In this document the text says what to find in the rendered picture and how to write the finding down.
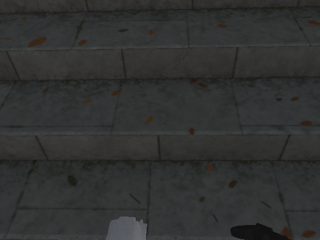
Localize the robot right hand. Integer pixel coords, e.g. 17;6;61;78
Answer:
230;223;291;240

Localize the robot left thigh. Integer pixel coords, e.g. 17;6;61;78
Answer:
106;216;147;240

